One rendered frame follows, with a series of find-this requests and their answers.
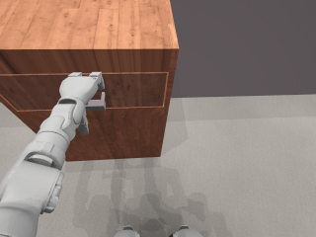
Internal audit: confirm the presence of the left robot upper arm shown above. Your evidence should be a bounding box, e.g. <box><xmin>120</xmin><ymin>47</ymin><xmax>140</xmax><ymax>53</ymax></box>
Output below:
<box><xmin>0</xmin><ymin>160</ymin><xmax>65</xmax><ymax>237</ymax></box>

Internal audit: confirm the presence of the left robot shin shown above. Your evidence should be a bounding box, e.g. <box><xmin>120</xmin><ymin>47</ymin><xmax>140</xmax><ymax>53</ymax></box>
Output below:
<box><xmin>123</xmin><ymin>225</ymin><xmax>134</xmax><ymax>231</ymax></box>

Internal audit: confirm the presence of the robot shin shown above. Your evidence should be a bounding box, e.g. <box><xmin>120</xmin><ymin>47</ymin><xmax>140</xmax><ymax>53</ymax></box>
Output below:
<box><xmin>123</xmin><ymin>225</ymin><xmax>134</xmax><ymax>231</ymax></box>
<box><xmin>177</xmin><ymin>225</ymin><xmax>189</xmax><ymax>232</ymax></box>

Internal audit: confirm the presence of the robot left forearm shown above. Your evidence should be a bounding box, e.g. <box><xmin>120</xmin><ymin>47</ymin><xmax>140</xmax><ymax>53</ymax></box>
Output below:
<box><xmin>0</xmin><ymin>96</ymin><xmax>86</xmax><ymax>201</ymax></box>

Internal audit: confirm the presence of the cabinet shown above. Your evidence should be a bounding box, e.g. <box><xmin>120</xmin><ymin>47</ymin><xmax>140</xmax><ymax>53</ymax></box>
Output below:
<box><xmin>0</xmin><ymin>0</ymin><xmax>179</xmax><ymax>162</ymax></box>

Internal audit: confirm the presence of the drawer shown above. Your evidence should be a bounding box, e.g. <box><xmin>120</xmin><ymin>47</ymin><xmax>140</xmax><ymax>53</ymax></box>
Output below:
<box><xmin>0</xmin><ymin>72</ymin><xmax>167</xmax><ymax>111</ymax></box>

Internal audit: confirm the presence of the left robot hand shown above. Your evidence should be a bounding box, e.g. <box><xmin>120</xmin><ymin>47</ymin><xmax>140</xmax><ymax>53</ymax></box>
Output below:
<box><xmin>59</xmin><ymin>72</ymin><xmax>105</xmax><ymax>135</ymax></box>

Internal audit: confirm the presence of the right robot shin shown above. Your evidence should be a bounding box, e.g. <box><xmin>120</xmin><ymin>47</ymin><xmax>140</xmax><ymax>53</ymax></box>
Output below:
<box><xmin>177</xmin><ymin>225</ymin><xmax>189</xmax><ymax>232</ymax></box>

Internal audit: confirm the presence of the handle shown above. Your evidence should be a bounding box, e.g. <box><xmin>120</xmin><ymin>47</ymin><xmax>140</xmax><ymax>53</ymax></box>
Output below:
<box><xmin>85</xmin><ymin>92</ymin><xmax>106</xmax><ymax>112</ymax></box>

